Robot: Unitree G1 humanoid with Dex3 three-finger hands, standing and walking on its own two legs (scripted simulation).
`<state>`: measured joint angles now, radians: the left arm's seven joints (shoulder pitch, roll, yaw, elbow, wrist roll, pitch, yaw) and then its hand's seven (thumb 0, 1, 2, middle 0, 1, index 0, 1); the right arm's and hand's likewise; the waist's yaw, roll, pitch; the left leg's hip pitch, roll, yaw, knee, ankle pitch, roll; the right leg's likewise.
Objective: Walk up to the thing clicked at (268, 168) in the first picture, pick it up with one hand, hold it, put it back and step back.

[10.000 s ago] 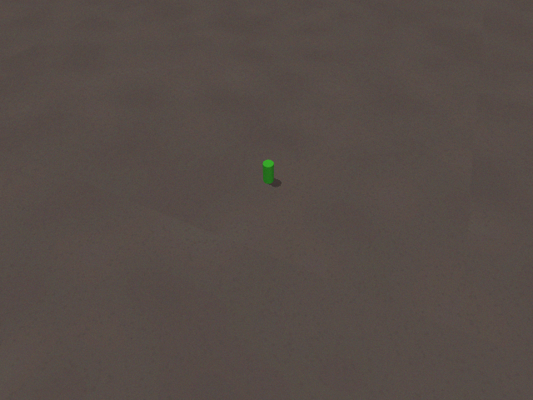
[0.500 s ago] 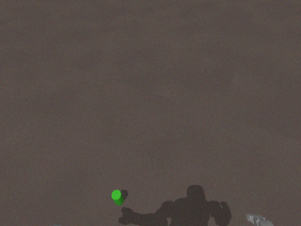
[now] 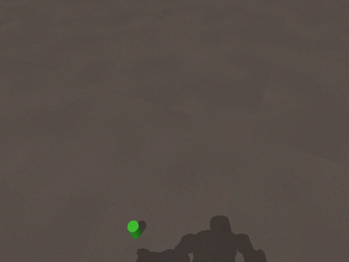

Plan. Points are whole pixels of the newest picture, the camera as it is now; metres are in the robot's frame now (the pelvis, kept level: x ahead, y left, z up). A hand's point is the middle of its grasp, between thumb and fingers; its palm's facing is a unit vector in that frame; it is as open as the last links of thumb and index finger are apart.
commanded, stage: walk up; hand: left
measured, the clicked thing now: (134, 229) +0.40 +0.23 -0.72
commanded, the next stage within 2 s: none
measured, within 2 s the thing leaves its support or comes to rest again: neither
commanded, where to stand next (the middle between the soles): +0.02 +0.00 m, yaw +0 degrees
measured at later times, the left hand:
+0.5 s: hand out of the picture +0.06 +0.30 -0.16, palm faces +0.02 -0.89 -0.46, open 7.3 cm
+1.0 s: hand out of the picture +0.02 +0.26 -0.20, palm faces -0.05 -0.93 -0.37, open 7.3 cm
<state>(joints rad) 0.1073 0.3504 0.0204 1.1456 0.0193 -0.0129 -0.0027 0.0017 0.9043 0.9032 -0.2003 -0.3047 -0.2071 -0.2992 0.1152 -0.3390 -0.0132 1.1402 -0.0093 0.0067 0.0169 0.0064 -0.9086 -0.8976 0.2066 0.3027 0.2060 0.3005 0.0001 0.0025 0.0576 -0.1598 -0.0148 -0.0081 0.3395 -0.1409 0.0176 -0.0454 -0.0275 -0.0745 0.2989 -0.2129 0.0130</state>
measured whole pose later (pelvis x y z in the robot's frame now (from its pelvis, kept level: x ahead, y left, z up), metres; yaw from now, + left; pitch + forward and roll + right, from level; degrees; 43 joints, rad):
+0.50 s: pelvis -0.04 +0.02 -0.02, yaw +1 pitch -3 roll +0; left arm 0.07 0.39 0.05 0.99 0.02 0.01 0.06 0.00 0.90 0.90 -0.20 -0.31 -0.21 -0.30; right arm 0.05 -0.43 -0.08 0.94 -0.02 0.10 0.05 0.00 -0.91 -0.90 0.21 0.30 0.20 0.30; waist 0.01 0.03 0.18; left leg -0.43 -0.07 -0.07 0.97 -0.45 0.02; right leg -0.25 -0.08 -0.07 0.62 -0.32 0.01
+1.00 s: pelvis -0.05 -0.02 -0.05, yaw +0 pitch -3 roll -2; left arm 0.23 0.42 0.08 0.92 0.02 0.03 -0.04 0.00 0.91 0.90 -0.20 -0.30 -0.21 -0.30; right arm 0.32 -0.48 -0.08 0.90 -0.03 0.00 -0.03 0.01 -0.90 -0.90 0.21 0.30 0.21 0.30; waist -0.03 -0.01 0.14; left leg -0.35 0.12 -0.10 0.89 -0.50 0.01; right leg -0.35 0.02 0.05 0.77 -0.36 0.03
